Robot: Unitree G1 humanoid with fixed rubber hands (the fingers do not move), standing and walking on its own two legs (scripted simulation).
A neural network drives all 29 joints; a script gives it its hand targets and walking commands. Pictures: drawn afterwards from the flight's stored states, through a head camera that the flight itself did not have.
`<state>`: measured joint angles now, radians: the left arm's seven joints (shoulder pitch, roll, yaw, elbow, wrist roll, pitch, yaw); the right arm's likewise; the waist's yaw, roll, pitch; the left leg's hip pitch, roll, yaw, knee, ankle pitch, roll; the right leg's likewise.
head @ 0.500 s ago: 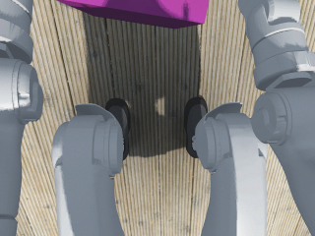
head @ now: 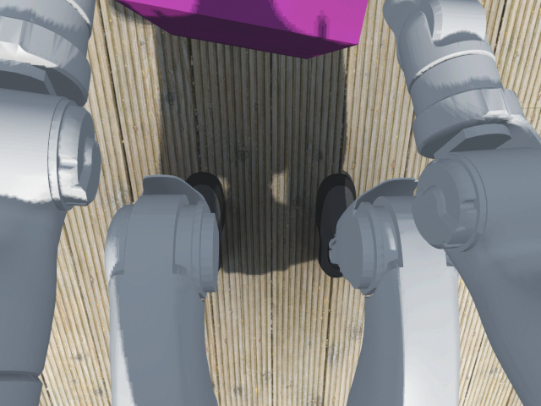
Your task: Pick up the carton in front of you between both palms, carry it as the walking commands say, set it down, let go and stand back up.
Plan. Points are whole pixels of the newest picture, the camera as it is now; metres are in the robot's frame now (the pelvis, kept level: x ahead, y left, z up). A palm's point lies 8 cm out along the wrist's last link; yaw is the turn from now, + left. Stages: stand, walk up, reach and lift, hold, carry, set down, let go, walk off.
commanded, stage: reach and lift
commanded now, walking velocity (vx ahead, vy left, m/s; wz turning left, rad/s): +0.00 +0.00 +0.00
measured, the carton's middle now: out of the picture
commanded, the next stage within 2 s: none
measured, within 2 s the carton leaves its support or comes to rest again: leaves its support in 0.26 s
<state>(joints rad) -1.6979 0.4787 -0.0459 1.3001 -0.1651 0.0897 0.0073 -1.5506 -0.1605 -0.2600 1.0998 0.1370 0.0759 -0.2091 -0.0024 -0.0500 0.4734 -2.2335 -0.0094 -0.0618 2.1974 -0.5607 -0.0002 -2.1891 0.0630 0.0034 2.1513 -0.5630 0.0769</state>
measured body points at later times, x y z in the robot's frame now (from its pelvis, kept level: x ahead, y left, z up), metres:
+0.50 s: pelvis +0.01 -0.01 +0.02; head +0.33 +0.06 +0.32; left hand +0.55 +0.21 -0.09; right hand +0.55 -0.09 -0.09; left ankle +0.11 +0.12 -0.34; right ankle +0.13 -0.14 -0.34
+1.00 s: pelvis +0.01 -0.01 +0.13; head +0.27 +0.04 +0.50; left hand +0.50 +0.20 +0.07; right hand +0.52 -0.10 +0.07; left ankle +0.11 +0.12 -0.34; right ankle +0.13 -0.14 -0.34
